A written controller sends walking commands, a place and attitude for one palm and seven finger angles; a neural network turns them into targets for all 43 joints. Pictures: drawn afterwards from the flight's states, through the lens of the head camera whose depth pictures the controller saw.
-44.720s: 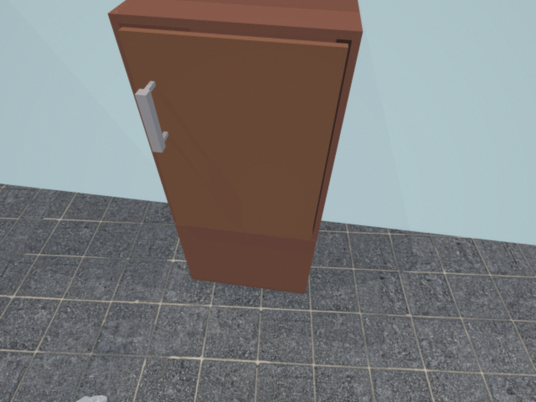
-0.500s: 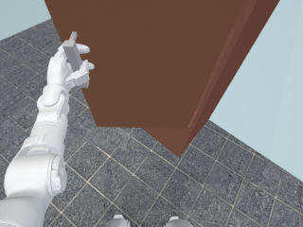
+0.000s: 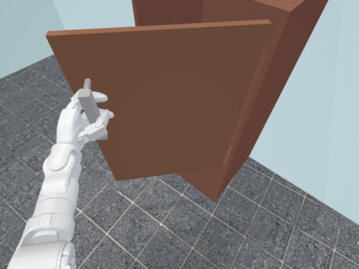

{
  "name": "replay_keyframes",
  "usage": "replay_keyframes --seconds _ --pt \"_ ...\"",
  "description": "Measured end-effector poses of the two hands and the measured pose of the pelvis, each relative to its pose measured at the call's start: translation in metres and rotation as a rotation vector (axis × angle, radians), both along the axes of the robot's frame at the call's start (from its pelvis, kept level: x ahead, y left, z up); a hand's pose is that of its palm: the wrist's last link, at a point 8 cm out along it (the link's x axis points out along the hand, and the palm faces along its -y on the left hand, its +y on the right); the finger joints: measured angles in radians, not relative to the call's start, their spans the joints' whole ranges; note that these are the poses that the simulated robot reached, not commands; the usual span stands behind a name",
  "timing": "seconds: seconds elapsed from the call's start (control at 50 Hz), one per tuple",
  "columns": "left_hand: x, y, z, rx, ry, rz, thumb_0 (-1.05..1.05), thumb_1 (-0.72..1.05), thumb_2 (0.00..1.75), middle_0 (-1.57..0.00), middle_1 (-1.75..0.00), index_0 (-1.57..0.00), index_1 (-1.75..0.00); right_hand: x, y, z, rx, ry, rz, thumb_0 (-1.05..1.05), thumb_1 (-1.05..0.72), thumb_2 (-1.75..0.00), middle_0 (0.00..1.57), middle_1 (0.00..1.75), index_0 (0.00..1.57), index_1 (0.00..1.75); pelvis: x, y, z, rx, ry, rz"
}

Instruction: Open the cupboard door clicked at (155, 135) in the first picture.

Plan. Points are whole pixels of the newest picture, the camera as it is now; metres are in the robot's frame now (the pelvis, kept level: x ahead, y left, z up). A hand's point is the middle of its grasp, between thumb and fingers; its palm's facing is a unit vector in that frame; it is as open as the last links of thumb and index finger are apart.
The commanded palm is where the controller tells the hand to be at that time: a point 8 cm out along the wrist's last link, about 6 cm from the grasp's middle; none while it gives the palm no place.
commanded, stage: pull the door open along its arc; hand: left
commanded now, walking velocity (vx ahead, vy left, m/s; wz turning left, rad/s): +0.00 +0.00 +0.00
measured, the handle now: (95, 110) +0.46 +0.19 +0.10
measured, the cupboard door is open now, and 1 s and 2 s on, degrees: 49 78 81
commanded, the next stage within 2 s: open thumb and fingers to let go in 0.60 s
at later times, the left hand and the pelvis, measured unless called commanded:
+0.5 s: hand (130, 183) +0.27 +0.09 +0.10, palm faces +0.34 -0.94 +0.02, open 5.9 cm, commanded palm +0.20 +0.14 +0.10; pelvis +0.00 -0.03 +0.01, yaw +2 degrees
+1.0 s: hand (145, 194) +0.24 +0.06 +0.11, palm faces +0.36 -0.93 +0.01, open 8.0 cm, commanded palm +0.20 +0.10 +0.10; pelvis -0.01 -0.03 +0.01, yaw +4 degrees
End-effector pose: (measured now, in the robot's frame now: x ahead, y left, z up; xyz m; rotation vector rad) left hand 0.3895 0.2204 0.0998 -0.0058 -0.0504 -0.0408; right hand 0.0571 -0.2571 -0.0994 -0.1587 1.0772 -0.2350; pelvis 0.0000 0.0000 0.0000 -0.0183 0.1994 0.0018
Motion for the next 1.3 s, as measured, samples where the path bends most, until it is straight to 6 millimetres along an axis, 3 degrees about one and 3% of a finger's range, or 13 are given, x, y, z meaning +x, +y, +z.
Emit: replay_keyframes --seconds 0.22,0.32,0.4,0.5,0.68,0.88,1.0,1.2,1.3 --pt "-0.1 -0.044 0.0 -0.051 0.006 0.275 -0.02 0.67 0.72 -0.39 -1.35 -0.38 -1.36 0.091 0.027 0.023 0.057 -0.249 0.166 0.01 -0.91 -0.9 0.2 0.3 0.2 0.3 0.0 -0.005 0.006 0.017 -0.078 0.009" --pt "-0.129 -0.063 0.001 -0.037 0.056 0.36 -0.05 0.64 0.71 -0.4 -1.35 -0.39 -1.36 0.124 0.039 0.038 0.069 -0.329 0.215 0.01 -0.91 -0.9 0.2 0.3 0.2 0.3 0.0 -0.013 0.01 0.02 -0.122 0.025" --pt "-0.143 -0.074 0.002 -0.036 0.07 0.394 -0.05 0.64 0.71 -0.4 -1.35 -0.39 -1.36 0.136 0.04 0.048 0.07 -0.363 0.238 0.01 -0.9 -0.9 0.21 0.3 0.2 0.3 0.0 -0.02 0.012 0.022 -0.146 0.035" --pt "-0.161 -0.089 0.003 -0.03 0.069 0.391 -0.02 0.66 0.72 -0.39 -1.35 -0.4 -1.36 0.136 0.031 0.048 0.07 -0.364 0.241 0.01 -0.9 -0.9 0.21 0.3 0.2 0.3 0.002 -0.027 0.012 0.026 -0.161 0.04" --pt "-0.19 -0.116 0.004 -0.03 0.066 0.403 -0.02 0.68 0.72 -0.37 -1.35 -0.4 -1.35 0.114 0.008 0.029 0.058 -0.296 0.237 0.01 -0.9 -0.9 0.2 0.3 0.2 0.3 0.001 -0.035 0.008 0.033 -0.169 0.059" --pt "-0.184 -0.119 0.004 -0.013 0.024 0.422 -0.01 0.61 0.76 -0.38 -1.33 -0.37 -1.33 0.105 0.008 0.016 0.06 -0.278 0.255 0.01 -0.91 -0.9 0.2 0.3 0.2 0.3 -0.008 -0.038 0.005 0.037 -0.17 0.077" --pt "-0.184 -0.119 0.004 -0.015 0.03 0.409 0.0 0.37 0.67 -0.36 -1.3 -0.36 -1.3 0.111 0.02 0.024 0.075 -0.314 0.268 0.01 -0.9 -0.9 0.2 0.3 0.2 0.3 -0.01 -0.035 0.007 0.035 -0.177 0.074" --pt "-0.182 -0.115 0.004 -0.013 0.03 0.381 0.0 -0.22 0.42 -0.34 -1.23 -0.32 -1.23 0.121 0.036 0.034 0.074 -0.35 0.293 0.01 -0.9 -0.9 0.2 0.3 0.2 0.3 -0.013 -0.024 0.007 0.025 -0.183 0.072" --pt "-0.181 -0.114 0.004 -0.005 0.031 0.364 -0.01 -0.39 0.35 -0.33 -1.12 -0.29 -1.13 0.122 0.043 0.036 0.081 -0.354 0.293 0.01 -0.9 -0.9 0.2 0.3 0.2 0.3 -0.014 -0.018 0.006 0.021 -0.181 0.067"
